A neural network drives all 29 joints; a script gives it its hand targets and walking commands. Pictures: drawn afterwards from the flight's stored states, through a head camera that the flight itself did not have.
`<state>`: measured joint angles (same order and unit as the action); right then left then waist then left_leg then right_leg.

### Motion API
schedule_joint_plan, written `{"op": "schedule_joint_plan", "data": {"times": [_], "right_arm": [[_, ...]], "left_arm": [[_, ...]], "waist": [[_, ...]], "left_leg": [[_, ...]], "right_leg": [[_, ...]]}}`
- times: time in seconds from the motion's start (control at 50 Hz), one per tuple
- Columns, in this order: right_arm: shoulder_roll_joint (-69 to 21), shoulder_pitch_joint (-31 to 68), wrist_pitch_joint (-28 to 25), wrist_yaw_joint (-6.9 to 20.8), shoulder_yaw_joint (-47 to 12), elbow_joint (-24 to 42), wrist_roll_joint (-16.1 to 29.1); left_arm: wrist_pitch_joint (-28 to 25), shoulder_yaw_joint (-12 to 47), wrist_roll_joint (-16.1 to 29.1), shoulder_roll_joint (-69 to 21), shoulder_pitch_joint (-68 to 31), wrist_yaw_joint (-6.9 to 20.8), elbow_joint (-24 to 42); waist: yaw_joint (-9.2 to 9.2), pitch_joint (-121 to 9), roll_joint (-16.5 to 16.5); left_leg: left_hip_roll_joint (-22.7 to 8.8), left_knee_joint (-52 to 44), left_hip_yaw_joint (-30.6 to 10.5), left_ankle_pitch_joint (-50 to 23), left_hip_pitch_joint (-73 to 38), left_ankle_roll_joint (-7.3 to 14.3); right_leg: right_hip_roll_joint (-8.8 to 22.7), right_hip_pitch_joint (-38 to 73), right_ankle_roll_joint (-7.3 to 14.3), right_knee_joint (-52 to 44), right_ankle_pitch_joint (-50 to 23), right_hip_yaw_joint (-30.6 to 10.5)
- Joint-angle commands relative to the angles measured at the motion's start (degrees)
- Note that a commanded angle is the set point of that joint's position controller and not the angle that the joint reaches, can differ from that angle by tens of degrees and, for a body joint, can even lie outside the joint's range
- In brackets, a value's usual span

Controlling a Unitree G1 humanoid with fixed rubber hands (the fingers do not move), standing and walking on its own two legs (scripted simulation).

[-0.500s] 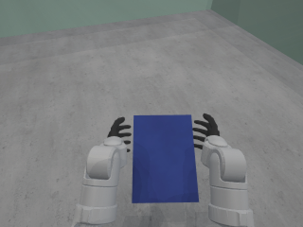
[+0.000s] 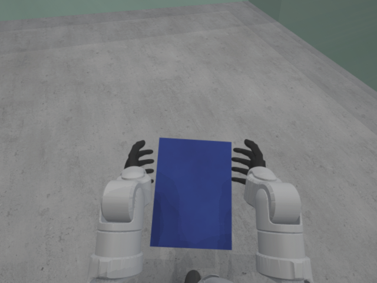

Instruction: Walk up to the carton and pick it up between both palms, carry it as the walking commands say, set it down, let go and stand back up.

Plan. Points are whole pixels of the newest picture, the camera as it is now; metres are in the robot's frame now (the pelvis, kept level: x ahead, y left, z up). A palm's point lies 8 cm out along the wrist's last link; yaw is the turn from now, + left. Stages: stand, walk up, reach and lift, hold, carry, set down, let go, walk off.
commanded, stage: carry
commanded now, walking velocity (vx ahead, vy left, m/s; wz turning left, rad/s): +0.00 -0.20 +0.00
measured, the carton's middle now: (190, 192) +0.33 +0.00 -0.03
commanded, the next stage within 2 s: none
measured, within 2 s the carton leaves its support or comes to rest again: neither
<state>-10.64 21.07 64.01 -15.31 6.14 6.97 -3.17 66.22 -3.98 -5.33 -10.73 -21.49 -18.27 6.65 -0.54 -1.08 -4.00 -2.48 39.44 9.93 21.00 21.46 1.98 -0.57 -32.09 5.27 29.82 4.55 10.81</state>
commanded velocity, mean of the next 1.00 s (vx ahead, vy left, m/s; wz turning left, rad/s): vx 0.00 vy -0.14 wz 0.00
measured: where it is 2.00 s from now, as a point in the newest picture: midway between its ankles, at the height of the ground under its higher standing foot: outside the picture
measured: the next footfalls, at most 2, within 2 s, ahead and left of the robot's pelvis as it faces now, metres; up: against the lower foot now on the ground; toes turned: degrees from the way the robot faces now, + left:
right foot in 0.26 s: -0.01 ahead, -0.28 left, +0.00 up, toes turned -6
left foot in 0.46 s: -0.02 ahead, +0.00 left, +0.00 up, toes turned +11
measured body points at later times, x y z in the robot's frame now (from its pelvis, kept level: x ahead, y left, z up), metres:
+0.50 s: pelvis -0.09 -0.14 +0.00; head -0.05 -0.12 +0.45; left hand +0.24 -0.03 +0.06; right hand +0.23 -0.28 +0.08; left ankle -0.06 -0.01 -0.72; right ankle -0.01 -0.23 -0.71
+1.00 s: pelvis -0.22 -0.26 +0.01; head -0.19 -0.24 +0.46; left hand +0.10 -0.13 +0.07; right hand +0.11 -0.37 +0.09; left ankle -0.24 -0.16 -0.72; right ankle -0.05 -0.29 -0.71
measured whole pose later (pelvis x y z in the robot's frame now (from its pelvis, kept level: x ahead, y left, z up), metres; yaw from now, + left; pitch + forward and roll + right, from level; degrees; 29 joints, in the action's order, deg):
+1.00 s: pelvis -0.22 -0.26 +0.01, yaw +0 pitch +3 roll +3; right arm -10.3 19.9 63.1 -14.7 3.9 5.5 -3.0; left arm 65.0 -4.0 -5.5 -10.0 -19.4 -17.8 7.2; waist 0.3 -0.6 -6.9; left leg -0.4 33.4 10.6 19.9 16.2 1.2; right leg -1.0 -29.1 3.1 23.4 0.0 10.7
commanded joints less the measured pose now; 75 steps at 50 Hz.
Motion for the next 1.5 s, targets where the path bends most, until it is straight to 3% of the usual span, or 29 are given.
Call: {"op": "schedule_joint_plan", "data": {"times": [0.0,0.06,0.14,0.2,0.26,0.3,0.4,0.44,0.48,0.56,0.6,0.62,0.68,0.76,0.88,0.94,0.96,0.98,1.04,1.08,1.14,1.18,1.28,1.32,1.34,1.36,1.4,1.44,1.48], "right_arm": [[-62.8,20.7,-2.5,11.6,-27.7,7.7,16.5],[-61.1,24.1,-2.3,11.5,-27.6,12.0,17.4],[-58.0,18.8,-1.5,9.8,-25.8,10.1,14.7],[-56.6,12.1,-0.7,9.2,-23.5,4.7,12.2],[-57.6,13.7,-0.3,9.5,-24.4,5.0,12.5],[-58.7,18.9,0.1,10.6,-27.3,7.0,15.5],[-62.6,23.8,-0.6,12.1,-31.9,10.0,21.1],[-61.2,23.7,-1.3,12.2,-31.2,11.0,21.4],[-63.0,19.6,-1.9,11.9,-30.2,9.1,19.8],[-60.7,20.4,-2.7,11.0,-30.0,11.4,17.4],[-60.1,18.6,-2.6,10.3,-30.6,12.9,16.6],[-59.1,18.6,-2.4,10.0,-30.6,13.4,16.2],[-59.7,21.3,-1.5,10.4,-31.7,12.3,17.3],[-59.8,21.6,-1.6,11.0,-32.6,11.7,18.7],[-59.8,17.5,-1.2,11.6,-30.4,6.5,17.2],[-60.9,17.5,-2.4,11.6,-28.4,5.4,16.1],[-62.5,18.0,-3.3,11.4,-28.6,5.5,16.0],[-64.0,19.4,-3.9,11.5,-28.6,6.5,15.7],[-61.6,26.2,-3.3,11.3,-28.7,11.9,16.2],[-61.3,24.4,-1.6,10.9,-29.3,10.3,16.8],[-59.1,17.1,0.1,9.7,-27.5,4.2,13.1],[-57.3,22.2,0.9,9.6,-27.1,3.2,12.5],[-61.4,23.6,0.5,10.6,-28.4,3.4,15.5],[-63.3,23.7,-0.4,11.2,-28.1,4.7,16.6],[-63.9,24.4,-0.6,11.3,-27.7,4.3,16.7],[-64.7,24.0,-0.5,11.5,-27.5,3.4,16.5],[-64.4,22.6,-0.1,11.8,-27.0,2.5,15.6],[-63.6,28.3,0.6,13.0,-28.2,4.5,18.0],[-63.6,30.1,1.1,12.9,-30.7,6.3,19.8]], "left_arm": [[-4.7,30.2,18.6,-59.9,-29.6,13.4,13.6],[-5.2,28.2,20.0,-60.5,-29.2,13.2,13.9],[-4.0,28.9,20.8,-58.0,-26.2,13.1,14.0],[-2.6,28.7,19.9,-57.3,-22.9,13.0,10.4],[-2.4,28.9,19.7,-57.6,-23.8,13.5,9.9],[-3.1,27.1,18.6,-59.1,-22.6,13.5,10.2],[-5.5,24.4,16.7,-57.6,-25.9,12.1,16.2],[-5.7,24.3,15.9,-57.3,-25.4,11.5,16.5],[-5.3,27.2,16.6,-57.7,-25.2,12.1,16.6],[-5.3,28.7,19.4,-59.3,-27.2,12.9,16.8],[-5.2,28.1,19.8,-58.1,-24.4,13.4,16.3],[-5.2,28.4,19.9,-58.0,-23.4,13.8,15.8],[-4.8,26.3,18.3,-58.7,-20.9,13.9,13.1],[-5.4,25.5,16.9,-57.5,-22.1,13.2,15.5],[-5.2,25.1,14.9,-57.5,-19.7,12.5,11.9],[-4.8,27.2,15.9,-59.2,-23.3,13.3,11.7],[-4.7,29.3,17.0,-60.3,-24.7,14.2,12.1],[-5.1,31.1,18.7,-60.9,-27.5,14.9,13.9],[-5.7,29.1,20.5,-61.5,-30.9,14.3,15.5],[-4.6,27.0,18.8,-59.3,-28.4,13.3,14.1],[-2.2,26.7,18.5,-56.9,-23.5,14.4,8.3],[-1.6,24.2,17.4,-56.4,-25.3,14.4,5.4],[-1.7,23.6,16.1,-58.5,-26.1,14.8,6.6],[-2.2,24.7,16.1,-59.7,-28.5,14.6,8.5],[-2.4,25.6,16.8,-60.5,-29.1,14.4,9.1],[-2.6,26.3,16.9,-61.1,-29.8,14.2,9.1],[-2.6,27.1,16.6,-62.8,-27.6,14.0,6.9],[-2.8,25.9,16.2,-62.2,-30.4,13.0,8.7],[-3.0,24.5,15.8,-61.2,-32.6,12.4,12.2]], "waist": [[-0.13,-23.1,17.1],[0.19,-24.0,5.9],[-0.06,-26.3,16.2],[0.26,-30.4,15.7],[0.43,-30.5,-9.4],[1.11,-27.8,-13.2],[-0.48,-30.8,-2.8],[-0.12,-32.9,15.0],[-0.06,-30.7,24.8],[0.95,-30.3,11.7],[0.79,-31.7,-10.6],[1.15,-31.3,-17.0],[1.39,-28.8,-6.9],[1.93,-32.4,-1.2],[1.33,-33.7,-5.3],[0.34,-30.0,11.4],[0.13,-27.4,20.9],[0.97,-26.2,24.6],[2.9,-20.9,5.5],[1.11,-23.3,-2.2],[0.93,-24.6,-5.5],[0.84,-20.0,-13.1],[0.23,-25.9,-6.5],[-1.04,-24.0,4.2],[-0.39,-23.4,19.1],[0.62,-22.2,20.5],[1.27,-20.0,17.3],[1.97,-19.3,11.8],[1.14,-24.3,3.1]], "left_leg": [[-25.8,-20.1,-28.2,-8.3,-13.0,10.5],[-18.4,-14.0,-15.1,-30.5,-20.0,4.5],[-16.3,-8.5,-10.6,-46.7,-20.2,2.8],[-12.1,-1.4,-5.8,-35.1,-16.4,-2.2],[-3.2,7.5,-1.3,11.8,8.3,-6.8],[-2.4,11.6,-1.7,15.8,8.0,-5.8],[-6.9,-9.3,-3.8,-11.8,-8.8,-3.1],[-21.9,-13.7,-23.4,-38.4,-21.8,2.4],[-24.8,-13.0,-26.0,-31.1,-17.0,7.2],[-14.2,-5.1,-8.5,-14.6,-5.3,-1.1],[-4.9,10.0,0.4,5.7,9.1,-5.3],[-1.9,17.1,-1.0,15.9,13.5,-5.0],[-2.3,24.9,-3.5,10.4,10.7,-3.9],[-1.5,18.7,-4.5,9.6,10.0,-3.9],[1.8,-13.3,0.6,6.8,-11.9,-0.1],[-12.9,-22.3,-17.4,11.6,-21.5,6.7],[-18.2,-23.1,-22.7,13.8,-7.0,10.9],[-20.3,-21.6,-23.1,13.5,3.9,10.1],[-9.6,-13.0,-5.1,8.4,-3.2,0.2],[-6.2,-7.8,-4.7,-2.3,-7.7,-1.2],[-1.9,-5.6,-4.3,10.5,-1.1,-0.6],[2.4,4.2,1.5,10.4,-7.0,-0.6],[5.4,-8.0,6.8,8.3,-16.6,1.1],[-1.3,-23.5,-0.4,6.2,-18.2,3.4],[-11.1,-25.1,-16.8,6.9,-10.6,3.9],[-16.2,-25.7,-25.4,8.8,-4.2,3.3],[-17.0,-23.7,-20.2,11.4,4.4,6.9],[-10.8,-17.4,-10.9,7.4,-2.3,3.1],[-7.9,-9.3,-9.5,-15.9,-6.4,2.0]], "right_leg": [[6.2,-4.5,-5.0,26.8,16.5,-16.1],[1.8,-5.8,-5.6,23.4,13.8,-10.4],[-0.6,4.3,-7.0,8.4,16.8,-5.8],[3.9,17.8,-6.4,-6.7,0.5,-7.5],[18.6,34.4,1.7,1.6,-43.5,-20.4],[16.3,27.2,4.4,-0.6,-32.1,-20.0],[9.7,19.1,-0.6,6.2,-19.1,-8.4],[5.3,4.5,-4.1,15.7,4.7,-7.3],[6.1,1.2,-4.2,20.7,23.0,-15.8],[4.2,17.6,-1.9,-0.6,8.8,-11.2],[16.3,31.3,2.0,-3.9,-21.5,-22.4],[19.2,30.8,6.1,-3.4,-20.6,-24.8],[16.5,23.4,5.8,-8.2,1.0,-21.1],[16.1,29.4,4.5,-8.5,2.2,-21.1],[14.0,25.8,-3.6,-16.1,5.9,-16.0],[5.6,11.6,-15.8,-13.5,5.9,-7.9],[5.4,19.8,-16.7,5.4,8.9,-12.0],[7.7,24.5,-11.3,14.2,13.2,-17.1],[4.9,14.5,-5.5,-5.9,4.6,-12.1],[7.5,17.1,-4.6,-5.7,-7.8,-15.0],[13.4,20.8,-4.1,-13.4,19.0,-21.3],[15.2,9.3,-8.4,-29.9,37.1,-26.4],[7.0,17.2,-17.6,-27.2,18.9,-7.1],[0.4,16.9,-21.1,-12.6,12.5,-0.7],[1.2,19.0,-14.2,4.3,11.2,-4.1],[4.4,18.1,-7.8,10.5,12.1,-10.7],[4.7,17.2,-5.8,18.2,11.7,-14.8],[2.0,11.3,-3.9,7.5,12.3,-10.9],[4.4,20.9,-3.3,-4.6,-1.3,-10.4]]}}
